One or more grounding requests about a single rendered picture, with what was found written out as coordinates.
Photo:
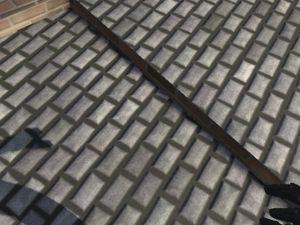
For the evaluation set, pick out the robot right hand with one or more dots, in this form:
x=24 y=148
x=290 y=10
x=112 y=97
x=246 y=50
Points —
x=290 y=192

